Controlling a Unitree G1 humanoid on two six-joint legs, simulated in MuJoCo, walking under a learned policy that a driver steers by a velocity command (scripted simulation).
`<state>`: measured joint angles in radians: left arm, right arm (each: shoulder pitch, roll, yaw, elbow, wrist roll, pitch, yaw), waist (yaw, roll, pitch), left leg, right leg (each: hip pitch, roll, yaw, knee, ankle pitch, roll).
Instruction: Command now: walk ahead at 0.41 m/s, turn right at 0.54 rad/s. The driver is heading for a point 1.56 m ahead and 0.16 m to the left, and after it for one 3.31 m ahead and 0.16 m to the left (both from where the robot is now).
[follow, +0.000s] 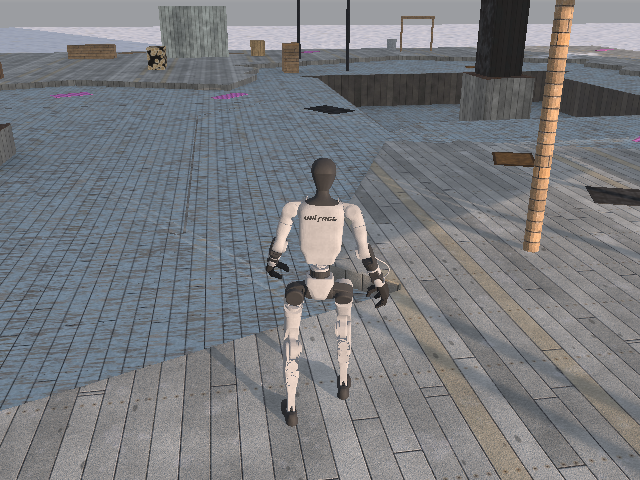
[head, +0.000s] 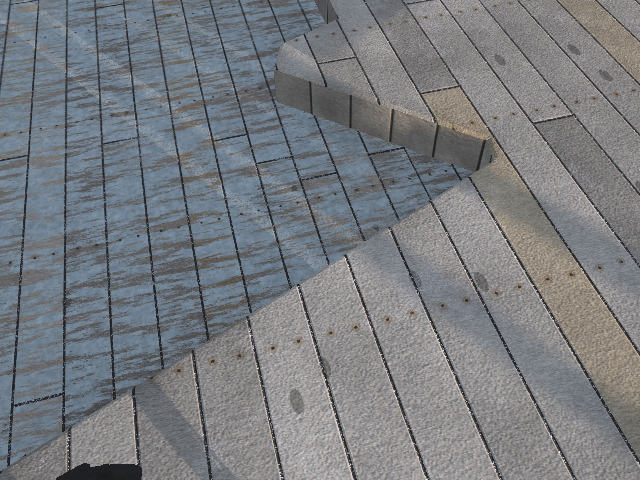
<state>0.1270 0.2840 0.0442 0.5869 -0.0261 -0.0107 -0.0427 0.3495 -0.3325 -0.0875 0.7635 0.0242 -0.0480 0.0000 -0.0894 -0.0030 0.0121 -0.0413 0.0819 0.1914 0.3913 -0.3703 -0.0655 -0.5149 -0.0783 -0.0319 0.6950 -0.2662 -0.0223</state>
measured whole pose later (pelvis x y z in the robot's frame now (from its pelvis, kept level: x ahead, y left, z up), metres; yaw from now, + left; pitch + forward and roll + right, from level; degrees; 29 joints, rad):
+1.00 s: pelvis +0.60 -0.04 -0.01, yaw +16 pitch +3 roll +1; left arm 0.07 0.25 -0.07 0.67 0.05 -0.10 -0.02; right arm 0.39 -0.27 -0.03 0.80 -0.07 -0.12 0.10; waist -0.10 -0.01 -0.04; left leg -0.13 -0.13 -0.23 0.56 -0.45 0.05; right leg -0.49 -0.03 0.03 0.54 -0.09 -0.02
